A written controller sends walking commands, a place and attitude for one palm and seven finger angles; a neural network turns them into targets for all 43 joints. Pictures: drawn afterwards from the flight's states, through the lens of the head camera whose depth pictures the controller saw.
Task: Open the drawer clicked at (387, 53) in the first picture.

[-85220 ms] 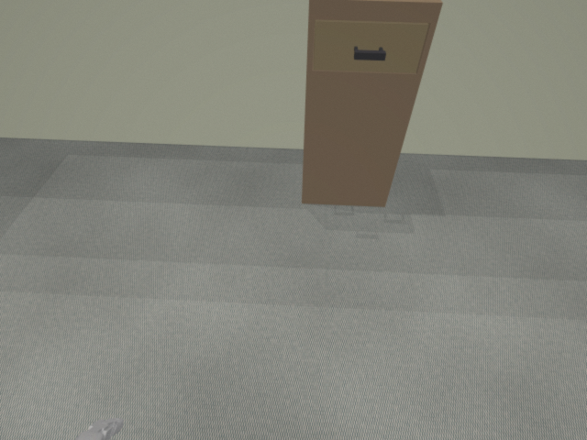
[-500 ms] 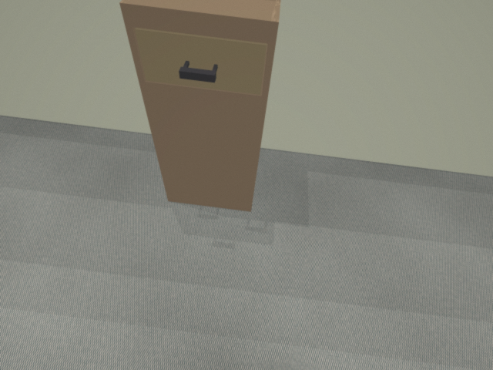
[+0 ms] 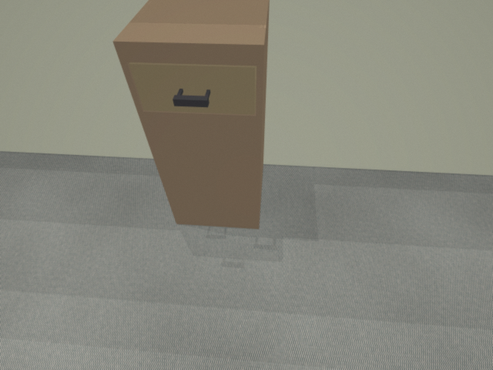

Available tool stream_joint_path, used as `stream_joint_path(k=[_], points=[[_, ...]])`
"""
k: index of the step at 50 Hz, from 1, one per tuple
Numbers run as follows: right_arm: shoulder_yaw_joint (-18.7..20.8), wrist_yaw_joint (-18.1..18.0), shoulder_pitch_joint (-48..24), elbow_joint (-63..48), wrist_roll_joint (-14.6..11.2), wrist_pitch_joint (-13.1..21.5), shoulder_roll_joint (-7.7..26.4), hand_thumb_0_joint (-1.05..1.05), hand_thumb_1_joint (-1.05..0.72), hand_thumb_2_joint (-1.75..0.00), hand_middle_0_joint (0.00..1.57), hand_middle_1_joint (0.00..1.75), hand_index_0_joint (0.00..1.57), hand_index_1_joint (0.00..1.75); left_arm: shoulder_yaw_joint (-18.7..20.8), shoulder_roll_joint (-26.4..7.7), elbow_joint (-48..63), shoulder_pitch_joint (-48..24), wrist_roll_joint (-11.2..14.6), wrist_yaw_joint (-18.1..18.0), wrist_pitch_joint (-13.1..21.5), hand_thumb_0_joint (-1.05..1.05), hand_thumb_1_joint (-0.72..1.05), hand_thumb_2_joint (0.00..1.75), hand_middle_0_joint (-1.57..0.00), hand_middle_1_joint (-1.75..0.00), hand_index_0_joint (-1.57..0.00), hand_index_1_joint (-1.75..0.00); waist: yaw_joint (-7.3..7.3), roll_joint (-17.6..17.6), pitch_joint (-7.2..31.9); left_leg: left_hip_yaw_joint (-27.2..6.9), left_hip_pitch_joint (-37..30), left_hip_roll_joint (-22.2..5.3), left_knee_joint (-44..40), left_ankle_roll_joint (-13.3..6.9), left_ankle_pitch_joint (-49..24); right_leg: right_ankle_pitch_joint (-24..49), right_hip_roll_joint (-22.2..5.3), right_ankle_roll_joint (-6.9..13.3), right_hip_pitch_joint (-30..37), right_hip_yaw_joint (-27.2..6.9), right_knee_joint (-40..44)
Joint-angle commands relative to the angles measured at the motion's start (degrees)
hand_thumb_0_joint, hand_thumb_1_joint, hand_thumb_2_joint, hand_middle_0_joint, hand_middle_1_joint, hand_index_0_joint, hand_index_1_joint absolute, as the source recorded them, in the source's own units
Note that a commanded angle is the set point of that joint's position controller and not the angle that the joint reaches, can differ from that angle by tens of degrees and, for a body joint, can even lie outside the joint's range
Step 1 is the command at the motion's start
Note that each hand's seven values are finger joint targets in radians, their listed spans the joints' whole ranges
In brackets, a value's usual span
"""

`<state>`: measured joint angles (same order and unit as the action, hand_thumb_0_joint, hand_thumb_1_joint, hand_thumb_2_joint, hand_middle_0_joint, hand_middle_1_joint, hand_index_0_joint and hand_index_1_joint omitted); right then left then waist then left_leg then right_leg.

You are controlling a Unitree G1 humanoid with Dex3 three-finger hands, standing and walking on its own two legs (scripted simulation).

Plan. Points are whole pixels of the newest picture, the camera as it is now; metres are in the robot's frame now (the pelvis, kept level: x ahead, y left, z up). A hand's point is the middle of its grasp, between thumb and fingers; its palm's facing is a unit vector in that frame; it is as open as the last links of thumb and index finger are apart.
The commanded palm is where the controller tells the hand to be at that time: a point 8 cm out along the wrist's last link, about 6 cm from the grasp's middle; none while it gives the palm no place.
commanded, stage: let the arm hang, fingers relaxed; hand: left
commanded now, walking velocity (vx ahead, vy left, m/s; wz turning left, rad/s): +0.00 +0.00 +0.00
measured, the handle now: (192, 96) +0.83 +0.20 -0.02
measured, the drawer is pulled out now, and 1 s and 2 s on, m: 0.00 0.00 0.00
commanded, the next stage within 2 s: look to check the result in 0.12 s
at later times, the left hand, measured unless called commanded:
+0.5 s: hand out of the picture +0.08 +0.22 -0.16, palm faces -0.02 -0.95 -0.31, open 7.4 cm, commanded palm none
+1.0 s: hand out of the picture +0.10 +0.20 -0.17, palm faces -0.02 -0.96 -0.28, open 7.4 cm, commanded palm none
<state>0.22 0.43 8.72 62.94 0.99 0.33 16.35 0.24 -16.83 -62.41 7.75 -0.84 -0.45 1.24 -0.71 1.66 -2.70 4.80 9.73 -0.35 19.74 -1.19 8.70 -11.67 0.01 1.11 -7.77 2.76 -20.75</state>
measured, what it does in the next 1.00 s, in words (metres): stands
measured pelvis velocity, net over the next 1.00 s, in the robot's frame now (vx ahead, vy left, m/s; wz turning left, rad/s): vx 0.04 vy -0.02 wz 0.00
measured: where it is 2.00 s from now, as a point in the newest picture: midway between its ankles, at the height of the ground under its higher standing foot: (254, 354)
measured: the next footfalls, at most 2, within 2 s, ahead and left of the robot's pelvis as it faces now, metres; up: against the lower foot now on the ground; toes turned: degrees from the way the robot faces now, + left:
right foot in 1.54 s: +0.34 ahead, -0.09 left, +0.00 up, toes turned -3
left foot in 1.88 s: +0.37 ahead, +0.12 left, +0.00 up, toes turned +3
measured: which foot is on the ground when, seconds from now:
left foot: down 0.00-1.00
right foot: down 0.00-1.00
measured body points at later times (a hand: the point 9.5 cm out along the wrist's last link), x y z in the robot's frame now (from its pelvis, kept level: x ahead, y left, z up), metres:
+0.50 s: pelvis +0.03 -0.01 +0.00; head +0.05 -0.02 +0.45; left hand +0.08 +0.27 -0.14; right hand +0.08 -0.29 -0.15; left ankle +0.02 +0.10 -0.75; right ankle +0.00 -0.10 -0.75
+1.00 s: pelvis +0.04 -0.02 +0.00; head +0.05 -0.02 +0.45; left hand +0.10 +0.25 -0.15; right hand +0.08 -0.29 -0.15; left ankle +0.02 +0.10 -0.75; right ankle +0.00 -0.10 -0.75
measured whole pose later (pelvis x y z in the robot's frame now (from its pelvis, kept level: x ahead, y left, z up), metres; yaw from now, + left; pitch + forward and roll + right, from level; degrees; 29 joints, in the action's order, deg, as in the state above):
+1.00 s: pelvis +0.04 -0.02 +0.00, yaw +0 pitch -1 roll +0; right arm 0.1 -0.1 10.2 63.8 1.6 -0.6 15.7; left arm 0.4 -14.8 -63.9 10.1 -0.7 -0.7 0.7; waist -0.7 0.4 -1.8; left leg 4.5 6.9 -1.9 21.9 0.5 13.5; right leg -15.3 1.6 2.4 -3.7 2.8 -20.1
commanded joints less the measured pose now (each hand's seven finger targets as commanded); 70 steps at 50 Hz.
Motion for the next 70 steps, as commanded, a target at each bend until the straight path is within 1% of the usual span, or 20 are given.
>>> stream_joint_path(k=[1,9,12,15,33,42,45,48,51,54,56,57,58,59,60,61,62,64,67,70], points=[[2.0,-1.0,-0.1,-2.4,-0.2,1.0,10.2,0.00,-0.90,-0.90,0.20,0.30,0.20,0.30,2.0,-11.0,1.9,0.2,0.1,-0.6,0.9,0.00,0.90,0.90,-0.20,-0.30,-0.20,-0.30,0.33,-2.1,3.2,-8.4,-3.0,-7.2,-3.7,-0.6,-5.7,7.1,-7.3,1.4,-0.3,-7.5,4.8],[1.8,-1.3,-0.8,-2.5,-0.3,0.8,10.7,0.00,-0.90,-0.90,0.20,0.30,0.20,0.30,2.1,-11.2,1.7,0.0,0.2,-0.6,1.1,0.00,0.90,0.90,-0.20,-0.30,-0.20,-0.30,0.23,-1.4,4.0,-7.9,-4.9,-7.3,-3.2,-0.1,-8.2,10.7,-7.4,1.4,0.9,-7.4,5.3],[1.7,-1.4,-0.8,-2.2,-0.2,0.8,10.4,0.00,-0.90,-0.90,0.20,0.30,0.20,0.30,2.0,-10.7,1.4,-0.1,0.3,-0.6,1.0,0.00,0.90,0.90,-0.20,-0.30,-0.20,-0.30,0.12,0.4,3.9,-7.7,-5.0,-7.4,-3.5,0.1,-8.4,11.0,-7.6,1.5,1.5,-7.2,5.7],[1.7,-1.5,-0.6,-2.3,-0.2,0.8,10.4,0.00,-0.90,-0.90,0.20,0.30,0.20,0.30,2.0,-10.7,1.2,0.1,0.3,-0.7,1.0,0.00,0.90,0.90,-0.20,-0.30,-0.20,-0.30,0.02,-0.1,5.2,-7.6,-6.1,-7.5,-2.9,0.0,-10.1,13.3,-7.7,1.5,2.4,-7.2,5.5],[1.9,-1.7,-0.6,-2.3,-0.3,0.4,10.5,0.00,-0.90,-0.90,0.20,0.30,0.20,0.30,2.0,-10.8,1.0,0.6,0.4,-1.0,1.0,0.00,0.90,0.90,-0.20,-0.30,-0.20,-0.30,-0.08,-3.0,3.6,-7.1,-7.4,-7.6,-2.9,0.0,-10.7,15.8,-7.6,1.3,1.9,-7.0,5.9],[2.0,-1.7,-1.0,-2.4,-0.3,0.5,10.7,0.00,-0.90,-0.90,0.20,0.30,0.20,0.30,2.2,-11.2,1.4,0.2,0.4,-1.1,1.2,0.00,0.90,0.90,-0.20,-0.30,-0.20,-0.30,-0.02,-2.1,4.2,-6.8,-7.5,-7.6,-2.5,0.1,-11.9,18.4,-7.7,1.4,3.0,-7.1,5.5],[0.4,-1.2,2.7,-0.8,0.1,-0.4,3.8,0.00,-0.90,-0.90,0.20,0.30,0.20,0.30,0.9,-5.3,-0.3,3.7,0.5,-1.1,0.3,0.00,0.90,0.90,-0.20,-0.30,-0.20,-0.30,-0.05,-1.7,3.8,-5.2,-6.4,-6.5,-1.6,1.0,-2.8,7.0,-7.6,0.9,2.5,-7.2,5.7],[0.6,-0.7,3.0,-0.8,0.6,-0.7,3.7,0.00,-0.90,-0.90,0.20,0.30,0.20,0.30,1.5,-6.5,-0.5,5.2,0.1,-0.3,-0.4,0.00,0.90,0.90,-0.20,-0.30,-0.20,-0.30,0.85,-4.0,-2.4,-3.7,0.4,-4.2,0.6,1.0,10.5,-13.1,-8.1,2.5,-0.3,-10.4,7.9],[0.7,-0.5,3.2,-1.5,0.8,-0.4,2.5,0.00,-0.90,-0.90,0.20,0.30,0.20,0.30,2.7,-7.5,-0.5,7.6,-0.1,-0.1,-0.6,0.00,0.90,0.90,-0.20,-0.30,-0.20,-0.30,1.81,-7.6,-5.8,-1.2,8.1,-2.5,7.2,1.3,12.7,-20.2,-11.2,5.4,1.6,-14.9,9.9],[1.4,-0.5,3.1,-2.9,0.6,0.0,1.9,0.00,-0.90,-0.90,0.20,0.30,0.20,0.30,3.4,-7.3,-0.2,10.0,-0.2,-0.1,-0.1,0.00,0.90,0.90,-0.20,-0.30,-0.20,-0.30,2.31,-8.3,-7.9,-0.3,13.3,-3.3,14.6,1.5,16.3,-15.0,-14.6,9.1,2.9,-17.4,9.8],[1.6,-0.8,6.2,-2.8,0.4,0.6,1.3,0.00,-0.90,-0.90,0.20,0.30,0.20,0.30,3.9,-6.5,0.3,9.4,-0.1,-0.1,0.4,0.00,0.90,0.90,-0.20,-0.30,-0.20,-0.30,0.63,-6.4,-7.1,-0.1,10.3,-4.3,11.5,1.5,15.2,-6.8,-14.9,9.8,2.2,-15.8,6.2],[1.6,-0.9,10.3,-1.6,0.3,1.1,0.6,0.00,-0.90,-0.90,0.20,0.30,0.20,0.30,4.0,-5.9,0.7,8.3,0.1,0.0,0.6,0.00,0.90,0.90,-0.20,-0.30,-0.20,-0.30,-1.30,-4.4,-5.4,0.0,3.7,-4.3,6.2,1.0,10.6,-2.3,-12.7,8.2,-0.5,-11.9,1.7],[1.9,-1.1,16.3,0.6,0.5,1.7,1.8,0.00,-0.90,-0.90,0.20,0.30,0.20,0.30,3.8,-3.6,1.3,6.8,0.3,0.2,0.6,0.00,0.90,0.90,-0.20,-0.30,-0.20,-0.30,-3.65,1.7,-4.3,-4.5,-5.8,-6.2,1.3,-0.8,3.6,1.7,-6.8,5.1,-7.2,-5.3,-8.9],[3.3,-1.6,24.0,3.1,1.2,2.3,6.0,0.00,-0.90,-0.90,0.20,0.30,0.20,0.30,3.1,0.0,2.8,5.6,0.5,0.6,0.8,0.00,0.90,0.90,-0.20,-0.30,-0.20,-0.30,-5.74,15.1,-1.7,-19.1,-16.2,-15.7,-1.7,-6.1,-2.9,-3.7,0.2,2.0,-20.0,1.9,-26.6],[3.4,-2.5,30.9,5.2,1.2,2.3,5.5,0.00,-0.90,-0.90,0.20,0.30,0.20,0.30,2.5,1.1,4.8,0.5,0.2,0.4,1.4,0.00,0.90,0.90,-0.20,-0.30,-0.20,-0.30,-7.74,16.1,-3.4,-26.9,-20.2,-22.2,-4.7,-9.8,-17.8,-19.9,1.8,1.4,-30.4,0.7,-39.0],[2.5,-3.1,32.2,5.7,1.1,2.2,3.3,0.00,-0.90,-0.90,0.20,0.30,0.20,0.30,3.3,0.3,4.6,-0.1,0.1,0.0,1.2,0.00,0.90,0.90,-0.20,-0.30,-0.20,-0.30,-6.80,11.3,-3.7,-23.6,-20.2,-22.9,-2.4,-9.9,-28.6,-18.0,-1.5,1.7,-33.0,-3.9,-44.6],[2.0,-3.3,29.4,4.7,0.8,2.5,1.2,0.00,-0.90,-0.90,0.20,0.30,0.20,0.30,3.5,0.7,4.2,0.6,0.2,0.1,1.3,0.00,0.90,0.90,-0.20,-0.30,-0.20,-0.30,-5.23,5.9,-3.8,-19.5,-17.2,-22.3,-1.8,-10.2,-31.3,-15.3,-3.4,1.6,-32.0,-4.0,-46.3],[1.9,-3.5,24.6,3.1,0.8,3.2,-0.1,0.00,-0.90,-0.90,0.20,0.30,0.20,0.30,3.3,2.6,4.4,0.8,0.0,1.0,0.8,0.00,0.90,0.90,-0.20,-0.30,-0.20,-0.30,-2.57,1.5,-5.4,-13.1,-14.6,-18.6,-3.6,-8.2,-28.0,-11.3,-4.7,0.8,-31.7,-2.0,-43.7],[1.7,-3.7,23.7,3.7,0.6,3.7,-1.4,0.00,-0.90,-0.90,0.20,0.30,0.20,0.30,2.8,5.1,4.9,0.5,-0.2,1.8,0.1,0.00,0.90,0.90,-0.20,-0.30,-0.20,-0.30,-1.26,5.8,-5.7,-6.2,-10.8,-14.4,-5.0,-5.7,-26.3,-5.1,-4.6,0.5,-27.9,1.0,-34.5],[1.4,-3.5,24.3,4.4,0.6,3.5,-1.6,0.00,-0.90,-0.90,0.20,0.30,0.20,0.30,2.4,6.1,5.6,-0.6,-0.1,2.0,0.1,0.00,0.90,0.90,-0.20,-0.30,-0.20,-0.30,-1.50,5.8,-4.8,-2.6,-8.1,-12.9,-4.1,-5.3,-27.5,-2.1,-2.6,1.2,-20.8,5.1,-24.3]])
